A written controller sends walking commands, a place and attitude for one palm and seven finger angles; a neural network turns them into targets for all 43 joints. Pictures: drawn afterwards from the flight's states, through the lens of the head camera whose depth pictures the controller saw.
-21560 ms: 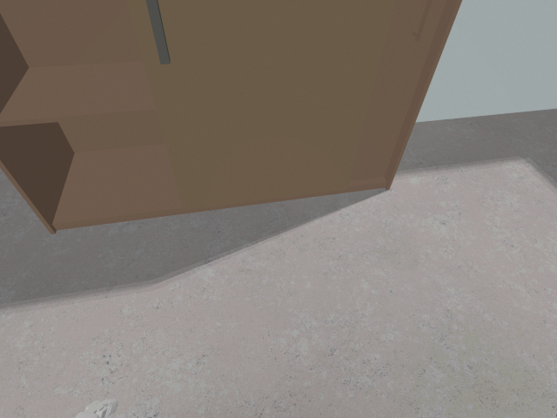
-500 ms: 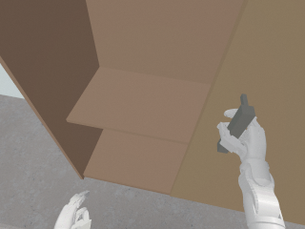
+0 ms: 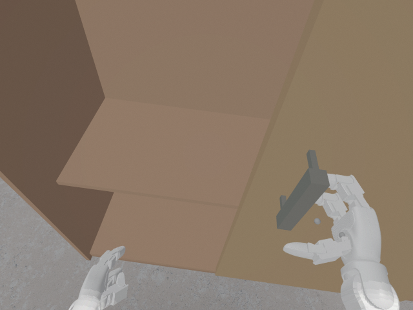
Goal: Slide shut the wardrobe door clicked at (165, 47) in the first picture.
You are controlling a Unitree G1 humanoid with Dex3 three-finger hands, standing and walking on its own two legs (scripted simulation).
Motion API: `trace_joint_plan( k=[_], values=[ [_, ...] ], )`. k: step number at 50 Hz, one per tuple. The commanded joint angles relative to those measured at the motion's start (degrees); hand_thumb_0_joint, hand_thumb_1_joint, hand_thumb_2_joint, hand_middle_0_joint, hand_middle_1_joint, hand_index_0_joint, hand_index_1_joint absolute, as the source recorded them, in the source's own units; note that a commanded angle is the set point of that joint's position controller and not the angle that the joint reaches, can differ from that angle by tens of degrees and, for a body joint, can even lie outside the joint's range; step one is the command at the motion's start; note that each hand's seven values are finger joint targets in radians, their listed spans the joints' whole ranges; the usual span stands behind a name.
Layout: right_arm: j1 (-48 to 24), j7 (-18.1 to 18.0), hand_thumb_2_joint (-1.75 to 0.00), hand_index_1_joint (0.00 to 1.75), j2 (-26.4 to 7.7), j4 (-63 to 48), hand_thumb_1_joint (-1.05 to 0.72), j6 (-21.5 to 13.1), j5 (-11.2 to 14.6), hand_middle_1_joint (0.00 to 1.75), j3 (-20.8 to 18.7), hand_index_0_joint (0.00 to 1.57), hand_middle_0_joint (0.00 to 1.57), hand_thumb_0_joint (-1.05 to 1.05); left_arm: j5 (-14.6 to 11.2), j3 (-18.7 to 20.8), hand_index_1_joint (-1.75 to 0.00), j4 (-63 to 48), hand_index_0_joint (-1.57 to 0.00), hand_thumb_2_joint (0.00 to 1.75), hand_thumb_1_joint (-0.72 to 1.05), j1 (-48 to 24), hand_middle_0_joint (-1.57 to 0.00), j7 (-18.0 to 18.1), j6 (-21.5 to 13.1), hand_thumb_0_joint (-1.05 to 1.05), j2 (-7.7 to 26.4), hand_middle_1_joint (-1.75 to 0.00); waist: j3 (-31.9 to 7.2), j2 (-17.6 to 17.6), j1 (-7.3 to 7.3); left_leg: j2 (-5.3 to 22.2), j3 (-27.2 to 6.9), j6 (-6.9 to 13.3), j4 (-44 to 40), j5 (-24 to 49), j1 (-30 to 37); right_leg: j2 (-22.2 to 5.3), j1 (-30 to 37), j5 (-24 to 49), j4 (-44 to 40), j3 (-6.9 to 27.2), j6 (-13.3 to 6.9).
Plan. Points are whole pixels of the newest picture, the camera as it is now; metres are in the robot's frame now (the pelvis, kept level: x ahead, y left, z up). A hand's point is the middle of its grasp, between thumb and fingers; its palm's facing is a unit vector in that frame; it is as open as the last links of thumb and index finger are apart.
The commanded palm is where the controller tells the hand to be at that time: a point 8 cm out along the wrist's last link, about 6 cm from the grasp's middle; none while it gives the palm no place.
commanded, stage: move the hooked fingers beside the handle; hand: right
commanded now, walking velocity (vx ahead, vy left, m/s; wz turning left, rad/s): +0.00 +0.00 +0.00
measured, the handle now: (296, 192) +0.32 -0.15 +0.09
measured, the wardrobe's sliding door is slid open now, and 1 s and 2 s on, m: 0.57 0.61 0.61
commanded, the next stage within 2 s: relax the arm and regain balance in 0.28 s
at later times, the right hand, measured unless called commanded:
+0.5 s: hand (335, 204) +0.28 -0.19 +0.13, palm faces +0.07 +0.95 -0.32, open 13.1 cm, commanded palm none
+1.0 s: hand out of the picture -0.06 -0.06 -0.15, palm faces +0.51 +0.71 -0.48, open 16.4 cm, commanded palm none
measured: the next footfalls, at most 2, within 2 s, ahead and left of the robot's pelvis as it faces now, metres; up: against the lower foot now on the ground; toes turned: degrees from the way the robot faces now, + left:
right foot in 0.56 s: +0.07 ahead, +0.01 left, +0.00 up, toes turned -40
left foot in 0.84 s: +0.18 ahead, +0.06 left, +0.00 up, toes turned -32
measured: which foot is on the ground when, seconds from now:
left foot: down 0.00-0.50, up 0.52-0.82, down 0.84-1.00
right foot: down 0.00-0.46, up 0.48-0.54, down 0.56-1.00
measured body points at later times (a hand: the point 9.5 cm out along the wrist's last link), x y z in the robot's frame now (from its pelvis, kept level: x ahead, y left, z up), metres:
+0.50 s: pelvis +0.12 -0.01 +0.05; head +0.14 +0.03 +0.50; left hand +0.27 +0.22 -0.09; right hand +0.27 -0.24 +0.14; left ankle -0.05 +0.13 -0.64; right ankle -0.05 -0.08 -0.66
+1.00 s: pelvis +0.09 +0.14 -0.02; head +0.14 +0.19 +0.42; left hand +0.34 +0.23 -0.17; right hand -0.08 -0.09 -0.12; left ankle +0.15 +0.09 -0.74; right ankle -0.01 +0.00 -0.67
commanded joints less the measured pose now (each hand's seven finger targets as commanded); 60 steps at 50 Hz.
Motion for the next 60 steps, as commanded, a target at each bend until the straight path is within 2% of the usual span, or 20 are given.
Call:
trace_joint_plan(
  k=[1, 19, 20, 25, 26, 28, 29, 31, 32, 39, 43, 49, 50, 51, 52, 54, 56, 57, 59, 60],
  values=[
    [-11.4, 1.52, -0.3, 1.2, -6.67, -19.61, 0.5, -3.17, 0.5, 1.2, -1.04, 0.3, 0.3, 0.0, 0.47, 2.57, -0.3, -9.09, -0.2, 0.9, 0.9, -3.72, -0.2, 1.15, -3.73, 0.0, 5.96, -0.3, -13.01, 2.22, 1.63, 0.02, 0.27, 0.35, -0.01, 42.02, -0.34, -1.73, 14.46, 53.73, 0.77, 2.98, 0.28],
    [15.37, 2.42, -0.3, 1.2, -5.87, -23.87, 0.5, -9.06, 4.46, 1.2, -7.65, 0.3, 0.3, 0.0, -0.15, 3.48, -0.3, -3.5, -0.2, 0.9, 0.9, 0.55, -0.2, -1.4, -12.13, 0.0, 5.72, -0.3, -1.0, 2.27, 0.82, -5.89, 8.72, 2.38, -0.69, 49.88, 2.34, 4.83, 11.87, 58.93, 1.04, -3.43, 3.06],
    [7.27, -1.51, -0.3, 0.3, -15.26, 19.2, 0.5, -5.26, -18.42, 0.3, -4.77, 0.15, 0.15, 0.0, 3.97, 4.28, -0.3, 4.25, -0.2, 0.9, 0.9, 5.02, -0.2, 2.16, -7.44, 0.0, 13.32, -0.3, 5.66, 7.29, 4.49, -7.22, 14.1, -3.25, -3.17, 67.03, -1.38, 9.89, 13.05, 63.76, 1.92, -1.35, 2.38],
    [11.5, -5.56, -0.3, 0.3, -17.65, 24.61, 0.5, -6.37, -16.7, 0.3, -5.9, 0.15, 0.15, 0.0, 3.76, 2.87, -0.3, 5.49, -0.2, 0.9, 0.9, 6.49, -0.2, 2.23, -6.87, 0.0, 12.51, -0.3, 11.74, 13.79, 9.69, -6.13, 8.35, -15.79, 16.9, 117.75, 16.92, 15.85, -12.49, 1.67, -24.08, -18.19, 2.37],
    [5.82, -7.52, -0.3, 0.3, -19.32, 25.48, 0.5, -6.02, -14.75, 0.3, -5.17, 0.15, 0.15, 0.0, 3.13, 4.34, -0.3, 10.06, -0.2, 0.9, 0.9, 13.6, -0.2, 1.57, -7.06, 0.0, 13.23, -0.3, 14.0, 6.73, 14.82, -12.13, 8.39, -19.08, 36.42, 111.81, -7.79, 8.25, 10.62, 27.11, -36.7, -14.25, -1.26],
    [-5.12, -6.04, -0.3, 0.3, -10.79, 20.18, 0.5, -4.81, -9.28, 0.3, 1.85, 0.15, 0.15, 0.0, 4.63, 3.77, -0.3, 11.31, -0.2, 0.9, 0.9, 27.95, -0.2, 1.13, -4.15, 0.0, 14.85, -0.3, -4.08, -20.83, 19.65, -11.56, -17.4, 4.5, 84.53, -96.03, -77.33, -26.53, 76.04, 101.92, 0.59, 24.7, -18.37],
    [-9.06, -5.92, -0.3, 0.3, -8.16, 15.5, 0.5, -4.37, -10.07, 0.3, 3.73, 0.15, 0.15, 0.0, 7.76, 3.05, -0.3, 13.58, -0.2, 0.9, 0.9, 34.82, -0.2, -0.32, -3.75, 0.0, 16.62, -0.3, -12.25, -6.65, 19.48, -8.51, -26.89, 21.31, 97.06, -96.54, -93.07, -32.84, 84.96, 98.26, 9.21, 19.56, -17.19],
    [-3.52, -5.53, -0.3, 0.3, -4.77, 17.96, 0.5, 0.29, -9.97, 0.3, 6.61, 0.15, 0.15, 0.0, 4.77, 1.77, -0.3, 6.22, -0.2, 0.9, 0.9, 3.2, -0.2, -1.43, 0.22, 0.0, 13.42, -0.3, 22.21, -6.48, -0.97, -3.19, -4.16, 5.08, 58.66, -22.22, -53.81, -11.69, 6.54, 61.52, -12.89, -11.09, 2.7],
    [1.81, -5.68, -0.3, 0.3, -6.05, 22.69, 0.5, 0.46, -10.91, 0.3, 6.76, 0.15, 0.15, 0.0, 5.37, 1.11, -0.3, 2.84, -0.2, 0.9, 0.9, -6.33, -0.2, -2.93, -0.63, 0.0, 10.26, -0.3, 20.62, -7.96, -6.21, -0.28, -0.1, 0.03, 49.79, 65.03, -21.17, -8.7, -35.71, 38.86, -17.12, -4.05, 3.36],
    [12.38, -6.94, -0.3, 0.3, -9.22, 39.53, 0.5, 2.11, -13.47, 0.3, 5.48, 0.15, 0.15, 0.0, 3.67, 2.17, -0.3, 9.07, -0.2, 0.9, 0.9, -0.9, -0.2, -0.24, 1.41, 0.0, 12.27, -0.3, -2.96, 0.78, -3.54, -4.66, -0.21, 5.16, 24.08, 7.14, -18.36, -13.71, 19.66, 85.02, 0.59, -4.7, 3.47],
    [12.36, -6.93, -0.3, 0.3, -15.96, 51.24, 0.5, 0.64, -13.62, 0.3, 2.61, 0.15, 0.15, 0.0, 2.49, 2.04, -0.3, 8.0, -0.2, 0.9, 0.9, 1.44, -0.2, -0.33, 4.2, 0.0, 2.48, -0.3, 2.73, 19.87, 1.89, 7.23, -39.12, 9.65, -10.14, 61.17, -3.89, 7.0, -1.67, -11.48, 39.56, 0.8, 0.67],
    [-9.69, -8.92, -0.3, 0.3, -12.43, 52.52, 0.5, 3.77, -13.05, 0.3, -3.67, 0.15, 0.15, 0.0, 2.26, 8.57, -0.3, 18.47, -0.2, 0.9, 0.9, 25.02, -0.2, 1.69, 10.48, 0.0, 10.55, -0.3, 6.36, 26.91, 17.58, -12.86, -13.15, -34.39, -31.41, 18.85, -18.15, 12.25, 15.29, -11.9, 19.26, -9.9, -0.35],
    [-16.19, -8.8, -0.3, 0.3, -14.76, 52.78, 0.5, 4.75, -13.2, 0.3, -4.71, 0.15, 0.15, 0.0, 0.67, 9.95, -0.3, 21.51, -0.2, 0.9, 0.9, 32.03, -0.2, 2.46, 9.98, 0.0, 12.18, -0.3, 8.38, 26.67, 20.98, -15.44, -8.77, -33.13, -21.29, 21.77, -23.77, 8.43, 26.29, -19.42, -0.58, -9.48, -5.7],
    [-15.29, -9.52, -0.3, 0.3, -9.96, 55.16, 0.5, 6.25, -11.48, 0.3, -3.1, 0.15, 0.15, 0.0, 0.28, 10.68, -0.3, 23.04, -0.2, 0.9, 0.9, 33.88, -0.2, 3.14, 8.14, 0.0, 12.49, -0.3, 4.86, -6.46, 23.51, -18.4, -1.94, -25.33, 26.04, -1.25, -17.37, -6.87, 23.77, -0.24, -22.3, -0.07, -11.16],
    [4.66, -8.82, -0.3, 0.3, -6.06, 59.11, 0.5, 5.97, -9.55, 0.3, -0.07, 0.15, 0.15, 0.0, 1.63, 6.36, -0.3, 16.25, -0.2, 0.9, 0.9, 7.0, -0.2, 5.05, 6.44, 0.0, 4.75, -0.3, 5.64, -37.19, 6.95, -11.94, -16.01, -2.57, 74.83, -31.1, -15.61, -17.35, 1.79, 24.32, -13.14, 6.13, -7.05],
    [26.77, -7.03, -0.3, 0.3, -8.76, 60.6, 0.5, 5.04, -11.66, 0.3, -1.96, 0.15, 0.15, 0.0, 4.89, 3.93, -0.3, 3.92, -0.2, 0.9, 0.9, -24.93, -0.2, 2.79, 3.37, 0.0, 4.73, -0.3, 0.91, -14.7, -14.67, -2.41, -22.29, 38.06, 77.52, -16.51, -10.52, -22.46, -11.75, 2.14, -12.05, 14.15, -7.45],
    [16.59, -6.22, -0.3, 0.3, -6.84, 58.62, 0.5, 4.72, -13.37, 0.3, 0.02, 0.15, 0.15, 0.0, 6.43, 6.53, -0.3, 6.89, -0.2, 0.9, 0.9, -20.73, -0.2, 2.53, 4.22, 0.0, 7.25, -0.3, 9.45, -2.73, -8.0, 4.65, -18.67, 5.59, 33.44, -14.46, -8.64, -15.94, -21.97, -5.66, -4.95, 7.94, -3.09],
    [19.27, -6.75, -0.3, 0.3, -7.73, 62.37, 0.5, 2.78, -13.9, 0.3, -0.26, 0.15, 0.15, 0.0, 6.5, 6.7, -0.3, 10.48, -0.2, 0.9, 0.9, -18.19, -0.2, 2.92, 5.1, 0.0, 6.18, -0.3, 16.61, 7.05, -10.27, 5.92, -23.99, -32.88, 3.15, -9.6, -8.25, -9.89, -18.82, -0.9, 13.15, 2.52, 2.25],
    [9.9, -7.1, -0.3, 0.3, -8.25, 63.79, 0.5, 1.68, -14.28, 0.3, 2.46, 0.15, 0.15, 0.0, 3.52, 4.19, -0.3, 16.73, -0.2, 0.9, 0.9, 7.7, -0.2, 3.36, 6.63, 0.0, -1.9, -0.3, 11.68, 45.99, 5.0, 3.9, -35.82, -7.03, -13.68, 31.47, -12.58, 3.74, -14.2, -13.71, 37.77, 3.45, 3.01],
    [4.77, -5.94, -0.3, 0.3, -10.85, 60.62, 0.5, 3.29, -14.57, 0.3, 1.9, 0.15, 0.15, 0.0, 2.22, 5.36, -0.3, 16.78, -0.2, 0.9, 0.9, 9.3, -0.2, 2.57, 6.67, 0.0, -1.64, -0.3, 5.79, 45.29, 5.43, 5.31, -31.14, 14.32, -15.61, -0.73, -21.03, 2.71, -4.54, -16.54, 36.02, 4.89, 0.06]
  ],
)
